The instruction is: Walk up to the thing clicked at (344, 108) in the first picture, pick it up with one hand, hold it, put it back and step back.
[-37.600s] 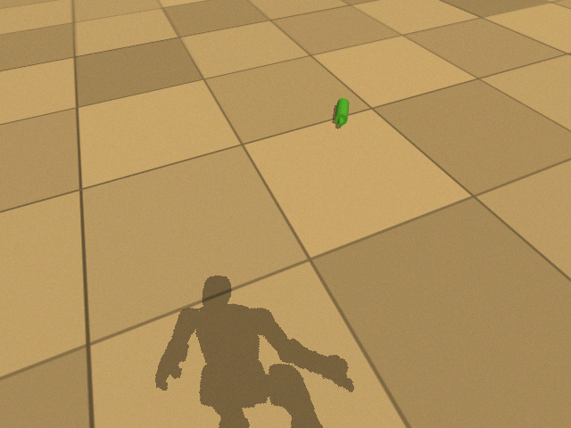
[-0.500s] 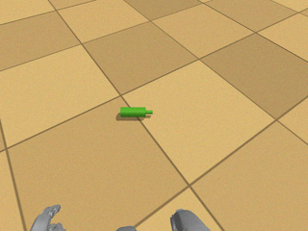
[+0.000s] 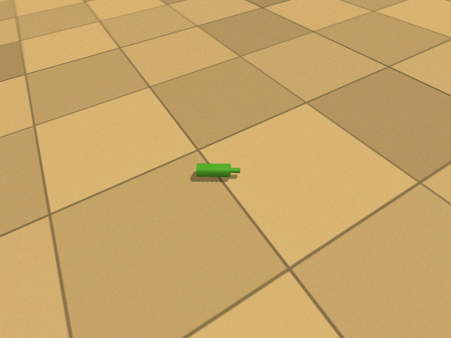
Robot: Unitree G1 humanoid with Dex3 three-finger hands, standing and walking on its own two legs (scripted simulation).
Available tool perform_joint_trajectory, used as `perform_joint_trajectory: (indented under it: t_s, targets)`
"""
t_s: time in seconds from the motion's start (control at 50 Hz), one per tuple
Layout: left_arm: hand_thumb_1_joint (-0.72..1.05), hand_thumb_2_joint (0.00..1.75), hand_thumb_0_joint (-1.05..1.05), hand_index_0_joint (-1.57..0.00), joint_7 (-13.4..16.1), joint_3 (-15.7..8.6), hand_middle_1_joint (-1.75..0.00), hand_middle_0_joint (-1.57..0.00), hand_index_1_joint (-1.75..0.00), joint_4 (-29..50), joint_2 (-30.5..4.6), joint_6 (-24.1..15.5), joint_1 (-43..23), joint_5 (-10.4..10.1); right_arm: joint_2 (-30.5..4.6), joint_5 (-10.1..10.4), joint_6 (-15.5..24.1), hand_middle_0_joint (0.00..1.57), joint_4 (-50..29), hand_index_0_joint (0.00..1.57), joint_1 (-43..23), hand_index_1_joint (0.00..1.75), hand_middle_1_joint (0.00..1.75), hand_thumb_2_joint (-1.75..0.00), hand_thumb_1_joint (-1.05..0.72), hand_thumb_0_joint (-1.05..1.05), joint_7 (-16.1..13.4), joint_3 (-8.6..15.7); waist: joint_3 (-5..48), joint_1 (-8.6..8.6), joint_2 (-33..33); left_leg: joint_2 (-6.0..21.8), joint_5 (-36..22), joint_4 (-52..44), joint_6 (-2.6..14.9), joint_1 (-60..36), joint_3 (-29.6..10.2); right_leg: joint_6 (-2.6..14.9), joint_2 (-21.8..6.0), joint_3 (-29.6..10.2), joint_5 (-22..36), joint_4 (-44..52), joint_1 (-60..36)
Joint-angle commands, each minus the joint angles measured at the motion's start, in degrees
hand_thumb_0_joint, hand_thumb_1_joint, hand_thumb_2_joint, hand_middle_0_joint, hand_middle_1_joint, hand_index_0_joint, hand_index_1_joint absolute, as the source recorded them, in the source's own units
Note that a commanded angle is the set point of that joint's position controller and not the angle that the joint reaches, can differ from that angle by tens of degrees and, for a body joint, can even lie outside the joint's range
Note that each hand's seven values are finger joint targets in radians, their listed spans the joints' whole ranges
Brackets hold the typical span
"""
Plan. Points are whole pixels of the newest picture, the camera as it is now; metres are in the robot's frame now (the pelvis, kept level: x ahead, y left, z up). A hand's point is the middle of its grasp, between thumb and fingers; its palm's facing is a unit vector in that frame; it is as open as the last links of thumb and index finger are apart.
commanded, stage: step back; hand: left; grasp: from above
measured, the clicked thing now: (218, 170) +1.11 +0.14 -0.72
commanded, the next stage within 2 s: stand in 0.82 s
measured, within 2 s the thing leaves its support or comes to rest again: neither
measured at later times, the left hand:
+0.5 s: hand out of the picture +0.09 +0.25 -0.13, palm faces +0.04 -0.92 -0.40, open 7.4 cm
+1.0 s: hand out of the picture +0.14 +0.26 -0.13, palm faces +0.01 -0.94 -0.34, open 7.4 cm
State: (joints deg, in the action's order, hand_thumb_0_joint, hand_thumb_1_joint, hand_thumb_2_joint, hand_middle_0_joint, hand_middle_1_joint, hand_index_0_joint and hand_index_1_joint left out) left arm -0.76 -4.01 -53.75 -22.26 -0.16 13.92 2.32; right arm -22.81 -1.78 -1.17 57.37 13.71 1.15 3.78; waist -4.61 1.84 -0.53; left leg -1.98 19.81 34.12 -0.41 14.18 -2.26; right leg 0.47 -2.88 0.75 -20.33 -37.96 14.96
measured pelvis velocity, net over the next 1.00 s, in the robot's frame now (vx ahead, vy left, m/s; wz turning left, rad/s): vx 0.05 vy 0.01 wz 0.00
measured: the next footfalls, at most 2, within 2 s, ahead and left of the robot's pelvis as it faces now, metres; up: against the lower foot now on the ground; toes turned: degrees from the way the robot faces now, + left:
left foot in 0.56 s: +0.13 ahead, +0.13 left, +0.00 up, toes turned +2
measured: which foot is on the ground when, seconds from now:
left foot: down 0.00-0.26, up 0.28-0.54, down 0.56-1.00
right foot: down 0.00-1.00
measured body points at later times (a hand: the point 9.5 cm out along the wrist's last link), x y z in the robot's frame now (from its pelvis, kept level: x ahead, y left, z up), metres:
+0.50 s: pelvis +0.03 -0.02 +0.01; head +0.05 -0.04 +0.46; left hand +0.09 +0.30 -0.10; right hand +0.10 -0.34 -0.13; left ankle +0.08 +0.13 -0.71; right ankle +0.03 -0.12 -0.73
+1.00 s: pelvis +0.05 +0.01 +0.02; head +0.06 +0.01 +0.47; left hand +0.14 +0.31 -0.11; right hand +0.18 -0.28 -0.11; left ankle +0.09 +0.13 -0.73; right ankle +0.03 -0.12 -0.73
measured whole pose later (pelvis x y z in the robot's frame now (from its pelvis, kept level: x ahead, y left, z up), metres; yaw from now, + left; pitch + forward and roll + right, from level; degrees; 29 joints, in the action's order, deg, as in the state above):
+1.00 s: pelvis +0.05 +0.01 +0.02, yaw +0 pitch -3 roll +0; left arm -0.7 -0.4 -63.4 -20.2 -1.5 4.8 0.1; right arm -19.3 -0.4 1.5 63.2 1.6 1.0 0.3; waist -4.3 1.0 -0.5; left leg 1.8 9.6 23.8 -0.5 10.9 1.8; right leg -0.9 -1.5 2.3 -14.4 -22.9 5.2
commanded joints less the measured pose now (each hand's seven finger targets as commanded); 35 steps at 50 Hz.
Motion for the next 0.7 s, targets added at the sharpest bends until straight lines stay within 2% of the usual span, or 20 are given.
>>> perform_joint_trajectory:
  t_s: [0.0, 0.02, 0.06, 0.1, 0.14, 0.2, 0.22, 0.24, 0.26, 0.3, 0.36, 0.46, 0.5, 0.52, 0.54, 0.56, 0.58, 0.62, 0.66, 0.68]
  targets:
    - [0.90, 0.90, 0.00, -0.20, 0.63, -1.75, -0.30, -0.20, -0.30, 4.40, -10.02, -1.06, -6.20, -1.52, -16.75, -0.61, 3.53, 0.20, -4.26, 0.20, 0.48, 0.30, 0.30, -0.90, -0.90, 0.00, -0.77, 4.26, 3.82, -3.36, -7.80, 17.44, 27.13, -21.15, 10.78, -7.77, -27.53, 1.21, 2.46, 0.87, -11.23, -5.46, 14.67]
    - [0.90, 0.90, 0.00, -0.20, 0.72, -2.84, -0.30, -0.20, -0.30, 4.09, -13.52, -1.12, -6.75, -0.86, -18.07, -0.42, 3.64, 0.20, -5.01, 0.20, -0.12, 0.30, 0.30, -0.90, -0.90, 0.00, -0.57, 4.68, 0.32, -3.87, -6.30, 20.49, 29.25, -23.59, 14.14, -1.61, -30.73, 1.25, 0.98, -2.50, -12.48, -12.40, 13.51]
    - [0.90, 0.90, 0.00, -0.20, 0.37, -2.66, -0.30, -0.20, -0.30, 3.45, -11.67, -1.54, -5.00, -1.14, -14.30, -0.49, 4.28, 0.20, -5.59, 0.20, -1.80, 0.30, 0.30, -0.90, -0.90, 0.00, -0.87, 3.40, -0.99, -2.00, -3.91, 16.79, 18.33, -20.94, 12.71, -4.42, -24.50, 1.53, -0.35, -4.88, -8.31, -12.78, 15.85]
    - [0.90, 0.90, 0.00, -0.20, 0.02, -2.69, -0.30, -0.20, -0.30, 2.41, -11.70, -2.04, -3.28, -1.15, -14.66, -0.43, 4.20, 0.20, -5.34, 0.20, -2.30, 0.30, 0.30, -0.90, -0.90, 0.00, -0.74, 3.64, 0.23, -2.25, -8.25, 15.32, 12.93, -19.41, 11.89, -3.75, -19.32, 1.19, -0.28, -2.06, -8.41, -7.38, 12.43]
    - [0.90, 0.90, 0.00, -0.20, -0.12, -3.09, -0.30, -0.20, -0.30, 1.37, -10.96, -2.27, -2.85, -0.92, -14.10, -0.66, 3.60, 0.20, -5.69, 0.20, -2.57, 0.30, 0.30, -0.90, -0.90, 0.00, -0.47, 3.59, 0.92, -2.61, -9.27, 14.22, 10.19, -18.25, 11.44, 0.89, -16.08, 0.63, 1.60, 0.47, -7.10, -3.47, 5.59]
    - [0.90, 0.90, 0.00, -0.20, 0.54, -3.34, -0.30, -0.20, -0.30, -1.10, -10.01, -2.82, 1.90, -0.47, -11.39, 0.27, 2.11, 0.20, -6.76, 0.20, -5.66, 0.30, 0.30, -0.90, -0.90, 0.00, -0.33, 2.48, 1.98, 1.24, -6.35, 9.35, 10.39, -9.27, 6.79, 11.59, -8.22, 1.29, 5.25, 3.90, 2.22, 10.65, -10.93]
    - [0.90, 0.90, 0.00, -0.20, 0.97, -3.89, -0.30, -0.20, -0.30, -1.59, -11.54, -2.97, 3.62, 0.01, -8.23, 0.55, 1.88, 0.20, -7.26, 0.20, -5.31, 0.30, 0.30, -0.90, -0.90, 0.00, -0.54, 1.45, 2.24, 2.46, -0.46, 6.21, 11.27, -1.81, 4.38, 17.68, -5.58, 2.34, 1.86, -3.03, -1.35, 14.25, -16.14]
    - [0.90, 0.90, 0.00, -0.20, 1.47, -5.02, -0.30, -0.20, -0.30, -1.09, -17.05, -3.36, 6.08, 0.69, -5.30, 0.75, 1.96, 0.20, -8.80, 0.20, -7.50, 0.30, 0.30, -0.90, -0.90, 0.00, -0.90, 0.64, 2.58, 4.67, 11.66, -2.78, 12.81, 13.39, 1.82, 25.41, -2.78, 7.49, -12.51, -27.62, -18.95, 25.21, -15.42]
    - [0.90, 0.90, 0.00, -0.20, 1.46, -5.55, -0.30, -0.20, -0.30, 0.48, -19.89, -3.40, 1.79, 0.72, -9.03, 0.14, 1.76, 0.20, -7.80, 0.20, -6.83, 0.30, 0.30, -0.90, -0.90, 0.00, -1.69, 1.72, -1.30, 3.22, 8.22, 0.65, 13.33, 20.18, 1.15, 21.57, -6.41, 12.66, -21.72, -35.58, -26.43, 28.71, -4.77]
    - [0.90, 0.90, 0.00, -0.20, 1.63, -4.75, -0.30, -0.20, -0.30, 2.51, -16.32, -4.11, -3.27, -0.33, -10.89, 0.54, 2.38, 0.20, -5.16, 0.20, -1.30, 0.30, 0.30, -0.90, -0.90, 0.00, -1.59, 2.20, -2.41, -0.32, 3.09, 3.34, 7.83, 21.73, 1.28, 21.05, -7.51, 12.75, -18.09, -26.98, -12.11, 24.73, -6.09]
    - [0.90, 0.90, 0.00, -0.20, 1.61, -3.62, -0.30, -0.20, -0.30, 2.19, -14.13, -4.79, -4.13, -0.60, -9.02, 0.29, 2.69, 0.20, -3.49, 0.20, 0.69, 0.30, 0.30, -0.90, -0.90, 0.00, -1.09, 1.64, 0.77, -0.99, 6.12, 3.97, 3.86, 16.70, 0.15, 12.26, -5.02, 9.63, -12.95, -13.52, 10.41, 20.05, -3.44]
    - [0.90, 0.90, 0.00, -0.20, 1.75, -2.61, -0.30, -0.20, -0.30, 2.04, -13.53, -3.63, -5.55, -1.26, -7.08, 0.25, 2.37, 0.20, -3.22, 0.20, -2.38, 0.30, 0.30, -0.90, -0.90, 0.00, -0.91, 1.30, 3.14, -0.65, 9.21, 2.93, -1.27, 2.31, 0.45, 2.82, 4.15, 7.79, -10.49, -5.59, 30.54, 11.96, -2.41]
    - [0.90, 0.90, 0.00, -0.20, 1.80, -2.10, -0.30, -0.20, -0.30, 2.17, -13.20, -2.82, -5.90, -1.78, -6.93, 0.36, 2.67, 0.20, -2.32, 0.20, -1.62, 0.30, 0.30, -0.90, -0.90, 0.00, -1.31, 1.28, 4.78, -2.03, 7.96, 2.51, -10.76, -6.40, 1.25, -2.83, 4.89, 5.72, -9.05, -4.61, 31.47, 7.05, -1.08]
    - [0.90, 0.90, 0.00, -0.20, 1.81, -1.32, -0.30, -0.20, -0.30, 2.40, -11.71, -2.59, -5.75, -1.86, -8.00, 0.17, 2.91, 0.20, -2.00, 0.20, -1.74, 0.30, 0.30, -0.90, -0.90, 0.00, -1.60, 1.52, 6.04, -2.21, 5.03, 4.38, -17.75, -7.20, 2.05, -5.59, 1.98, 3.92, -7.51, -4.02, 29.26, 4.74, 0.00]
    - [0.90, 0.90, 0.00, -0.20, 1.81, -0.80, -0.30, -0.20, -0.30, 2.68, -10.00, -2.37, -4.35, -2.20, -10.20, -0.05, 3.23, 0.20, -2.12, 0.20, -2.48, 0.30, 0.30, -0.90, -0.90, 0.00, -1.90, 1.84, 8.96, -1.36, -0.08, 10.23, -25.45, -7.11, 4.07, -7.77, -4.19, 2.17, -4.76, -2.67, 24.68, 2.37, 0.45]
    - [0.90, 0.90, 0.00, -0.20, 1.75, -0.65, -0.30, -0.20, -0.30, 1.91, -9.41, -1.94, -3.37, -2.87, -12.58, 0.49, 3.43, 0.20, -3.09, 0.20, -5.63, 0.30, 0.30, -0.90, -0.90, 0.00, -1.87, 1.82, 11.06, -0.24, -4.05, 15.83, -24.10, -8.23, 8.71, -4.14, -11.87, 0.27, 0.04, -0.89, 11.44, -0.49, -0.96]
    - [0.90, 0.90, 0.00, -0.20, 1.91, -0.95, -0.30, -0.20, -0.30, 0.41, -10.17, -1.53, -4.51, -2.79, -13.64, 1.05, 3.15, 0.20, -3.01, 0.20, -7.44, 0.30, 0.30, -0.90, -0.90, 0.00, -1.73, 1.91, 10.02, -0.50, -4.75, 17.50, -20.69, -8.78, 11.35, 0.44, -12.67, 0.58, 1.07, -0.26, 2.05, 0.38, -5.00]
    - [0.90, 0.90, 0.00, -0.20, 1.98, -0.64, -0.30, -0.20, -0.30, -0.78, -10.01, -1.86, -4.81, -2.04, -11.72, 1.01, 2.71, 0.20, -2.34, 0.20, -10.43, 0.30, 0.30, -0.90, -0.90, 0.00, -1.70, 0.91, 9.49, 0.31, -4.60, 15.08, -19.36, -7.92, 8.21, 2.16, -8.70, 1.35, -0.36, -1.53, 4.08, 6.52, -7.65]
    - [0.90, 0.90, 0.00, -0.20, 1.72, -1.00, -0.30, -0.20, -0.30, -1.75, -12.14, -2.37, -5.54, -1.80, -10.02, 1.23, 2.50, 0.20, -1.61, 0.20, -11.23, 0.30, 0.30, -0.90, -0.90, 0.00, -1.71, 0.23, 7.83, -0.41, -3.34, 9.96, -16.28, -5.82, 3.74, 2.40, -3.84, 2.35, -3.72, -5.10, 11.00, 11.19, -7.19]
    - [0.90, 0.90, 0.00, -0.20, 1.70, -1.01, -0.30, -0.20, -0.30, -2.14, -12.71, -2.56, -5.89, -1.80, -9.46, 1.25, 2.47, 0.20, -1.07, 0.20, -11.65, 0.30, 0.30, -0.90, -0.90, 0.00, -1.68, 0.06, 7.83, -0.91, -2.52, 9.10, -16.28, -5.34, 3.00, -0.33, -2.51, 2.77, -5.28, -6.37, 13.10, 12.21, -5.38]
